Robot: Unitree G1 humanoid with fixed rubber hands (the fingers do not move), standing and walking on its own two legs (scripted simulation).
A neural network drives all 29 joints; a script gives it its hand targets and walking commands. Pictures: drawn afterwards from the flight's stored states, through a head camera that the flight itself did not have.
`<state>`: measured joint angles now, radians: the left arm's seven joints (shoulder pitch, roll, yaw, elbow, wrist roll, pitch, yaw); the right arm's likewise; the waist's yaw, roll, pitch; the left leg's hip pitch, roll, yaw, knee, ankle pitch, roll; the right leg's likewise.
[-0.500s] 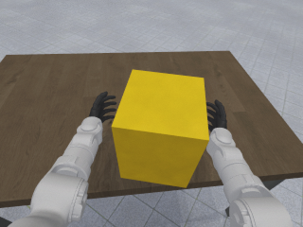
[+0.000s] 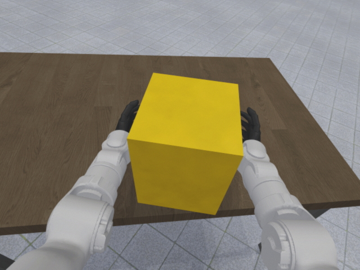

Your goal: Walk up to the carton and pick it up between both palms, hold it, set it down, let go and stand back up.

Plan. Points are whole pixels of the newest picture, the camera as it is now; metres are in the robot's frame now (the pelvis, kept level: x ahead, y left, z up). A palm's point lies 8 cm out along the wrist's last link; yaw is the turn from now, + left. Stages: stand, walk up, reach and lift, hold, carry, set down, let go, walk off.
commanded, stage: reach and lift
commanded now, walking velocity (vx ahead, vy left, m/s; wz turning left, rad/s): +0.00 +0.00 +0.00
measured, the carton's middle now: (185, 146) +0.42 -0.03 +0.05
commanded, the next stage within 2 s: none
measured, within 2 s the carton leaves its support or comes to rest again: leaves its support in 1.44 s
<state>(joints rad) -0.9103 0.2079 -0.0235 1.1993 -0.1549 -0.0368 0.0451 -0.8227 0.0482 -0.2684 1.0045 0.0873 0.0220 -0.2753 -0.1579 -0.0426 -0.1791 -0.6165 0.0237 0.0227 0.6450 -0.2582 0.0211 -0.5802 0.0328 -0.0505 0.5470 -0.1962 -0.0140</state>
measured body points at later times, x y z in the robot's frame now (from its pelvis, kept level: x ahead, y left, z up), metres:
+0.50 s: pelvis +0.02 +0.01 +0.02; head +0.04 +0.03 +0.47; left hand +0.46 +0.12 +0.08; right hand +0.40 -0.17 +0.09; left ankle +0.03 +0.10 -0.72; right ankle +0.04 -0.11 -0.72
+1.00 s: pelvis +0.05 +0.01 +0.02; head +0.06 +0.04 +0.47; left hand +0.46 +0.12 +0.07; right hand +0.40 -0.17 +0.08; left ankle +0.03 +0.10 -0.72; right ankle +0.04 -0.11 -0.72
